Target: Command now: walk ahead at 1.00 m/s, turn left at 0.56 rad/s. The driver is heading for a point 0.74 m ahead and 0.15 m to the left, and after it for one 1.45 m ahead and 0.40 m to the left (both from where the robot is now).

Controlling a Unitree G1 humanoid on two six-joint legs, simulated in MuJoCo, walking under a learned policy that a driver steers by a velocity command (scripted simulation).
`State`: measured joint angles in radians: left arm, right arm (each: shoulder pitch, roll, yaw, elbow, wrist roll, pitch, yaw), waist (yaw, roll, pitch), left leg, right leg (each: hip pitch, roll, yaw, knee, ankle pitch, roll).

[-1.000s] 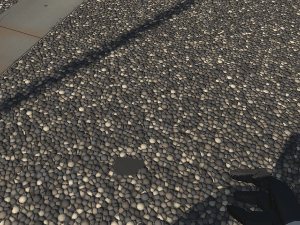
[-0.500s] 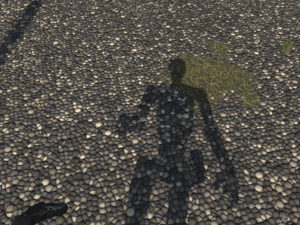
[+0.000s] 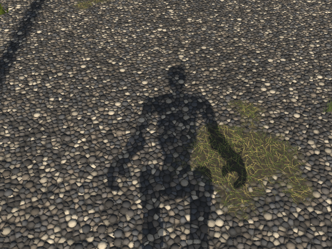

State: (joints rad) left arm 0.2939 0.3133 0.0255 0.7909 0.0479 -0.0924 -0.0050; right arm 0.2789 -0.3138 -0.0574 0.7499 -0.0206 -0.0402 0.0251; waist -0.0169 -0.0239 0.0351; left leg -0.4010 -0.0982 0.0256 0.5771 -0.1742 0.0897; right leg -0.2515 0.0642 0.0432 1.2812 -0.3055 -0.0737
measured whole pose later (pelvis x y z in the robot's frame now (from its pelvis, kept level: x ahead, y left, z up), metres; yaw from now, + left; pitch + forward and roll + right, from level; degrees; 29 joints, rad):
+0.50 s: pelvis +0.47 +0.02 +0.02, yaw +25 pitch +2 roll -2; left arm 0.29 0.31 0.04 0.74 0.04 -0.09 0.02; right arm 0.22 -0.38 -0.08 0.73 -0.03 -0.01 0.04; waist 0.01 0.06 -0.01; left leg -0.55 0.01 0.00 1.28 -0.29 0.09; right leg -0.20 -0.03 -0.11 0.45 -0.28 0.02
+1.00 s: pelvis +0.86 +0.26 +0.01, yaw +36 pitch -1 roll +2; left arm 0.24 0.24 0.01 0.77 0.01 -0.02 -0.03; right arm 0.40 -0.28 -0.04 0.85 -0.03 -0.09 0.02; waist -0.01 -0.02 0.03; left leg -0.02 -0.14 0.14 0.33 -0.30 0.12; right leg -0.72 -0.12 0.06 1.15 -0.15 -0.05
